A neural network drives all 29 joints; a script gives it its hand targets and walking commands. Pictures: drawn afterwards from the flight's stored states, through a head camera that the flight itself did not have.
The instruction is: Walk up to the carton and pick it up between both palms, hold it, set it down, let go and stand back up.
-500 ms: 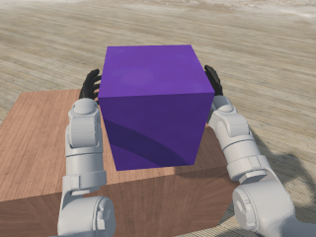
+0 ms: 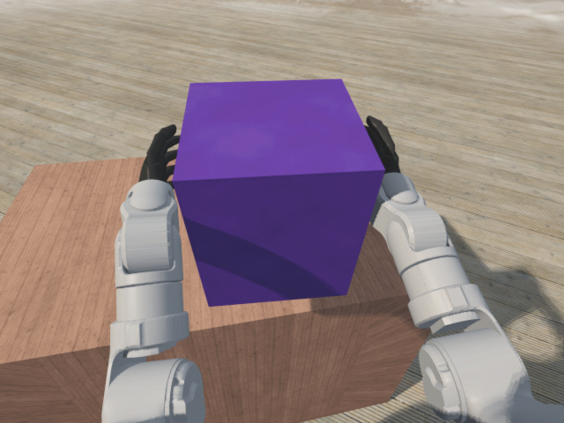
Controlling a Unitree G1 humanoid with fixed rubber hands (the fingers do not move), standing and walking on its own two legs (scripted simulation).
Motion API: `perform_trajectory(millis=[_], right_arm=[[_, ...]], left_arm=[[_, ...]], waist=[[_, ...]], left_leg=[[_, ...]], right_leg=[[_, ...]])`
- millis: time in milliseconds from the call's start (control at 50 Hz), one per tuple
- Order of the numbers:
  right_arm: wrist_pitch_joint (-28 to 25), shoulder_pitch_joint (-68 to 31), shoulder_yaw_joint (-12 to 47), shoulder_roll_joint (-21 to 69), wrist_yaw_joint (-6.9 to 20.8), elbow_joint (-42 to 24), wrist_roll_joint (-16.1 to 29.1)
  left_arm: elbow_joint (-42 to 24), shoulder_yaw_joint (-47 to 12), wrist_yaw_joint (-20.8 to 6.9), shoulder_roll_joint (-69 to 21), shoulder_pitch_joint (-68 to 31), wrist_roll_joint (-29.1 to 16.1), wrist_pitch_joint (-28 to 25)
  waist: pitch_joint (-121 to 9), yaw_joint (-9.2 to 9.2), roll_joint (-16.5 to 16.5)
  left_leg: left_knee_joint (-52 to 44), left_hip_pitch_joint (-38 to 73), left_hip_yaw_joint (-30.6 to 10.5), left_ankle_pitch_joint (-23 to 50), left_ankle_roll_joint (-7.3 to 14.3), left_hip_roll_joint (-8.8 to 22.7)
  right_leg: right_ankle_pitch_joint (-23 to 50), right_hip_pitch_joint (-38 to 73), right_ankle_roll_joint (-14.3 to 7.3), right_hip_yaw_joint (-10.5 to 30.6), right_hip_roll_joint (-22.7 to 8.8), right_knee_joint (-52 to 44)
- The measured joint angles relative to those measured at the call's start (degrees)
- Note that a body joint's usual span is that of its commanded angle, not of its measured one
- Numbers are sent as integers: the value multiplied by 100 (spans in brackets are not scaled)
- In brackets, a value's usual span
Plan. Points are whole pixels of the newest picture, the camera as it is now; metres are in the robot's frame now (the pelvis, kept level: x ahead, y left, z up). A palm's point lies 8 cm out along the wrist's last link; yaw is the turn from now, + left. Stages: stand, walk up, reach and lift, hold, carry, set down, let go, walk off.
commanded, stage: hold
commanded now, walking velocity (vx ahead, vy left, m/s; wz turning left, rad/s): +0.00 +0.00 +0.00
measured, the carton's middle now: (273, 195) +0.38 +0.01 +0.17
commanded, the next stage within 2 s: none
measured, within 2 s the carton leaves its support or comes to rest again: neither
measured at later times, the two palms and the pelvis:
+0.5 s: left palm (151, 184) +0.35 +0.17 +0.22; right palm (378, 176) +0.36 -0.13 +0.22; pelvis -0.01 +0.00 +0.00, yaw +0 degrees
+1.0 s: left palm (155, 187) +0.35 +0.16 +0.21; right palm (380, 178) +0.36 -0.14 +0.21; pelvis +0.00 +0.00 +0.00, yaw +0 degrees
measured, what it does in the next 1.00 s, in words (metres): stands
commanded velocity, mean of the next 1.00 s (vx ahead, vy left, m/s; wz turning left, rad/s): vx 0.00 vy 0.00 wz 0.00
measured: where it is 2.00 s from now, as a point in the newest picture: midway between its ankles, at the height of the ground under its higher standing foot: outside the picture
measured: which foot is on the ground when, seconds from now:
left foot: down 0.00-1.00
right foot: down 0.00-1.00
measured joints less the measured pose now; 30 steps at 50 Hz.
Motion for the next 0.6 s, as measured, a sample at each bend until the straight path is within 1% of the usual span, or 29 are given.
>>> perform_trajectory(millis=[80,240,400,600], right_arm=[[79,37,48,6,-20,-53,64],[87,5,-108,109,18,7,-55],[28,-146,-268,121,109,232,-226],[-97,-234,-378,182,154,484,-357]], left_arm=[[-123,-4,-19,-8,99,13,96],[-87,32,-75,4,-2,76,170],[196,99,-89,-10,-245,159,109],[430,143,-84,29,-332,136,0]], waist=[[-15,-22,-46],[7,-25,-62],[42,49,11],[16,40,-27]], left_leg=[[10,68,-11,-22,-11,4],[0,67,-37,15,-1,-24],[-52,23,-11,87,23,-33],[-91,-47,-7,127,24,-29]], right_leg=[[-12,84,-4,-10,6,-17],[-18,68,1,-38,-20,32],[35,-11,6,-14,-31,36],[52,-106,-5,-10,-27,44]])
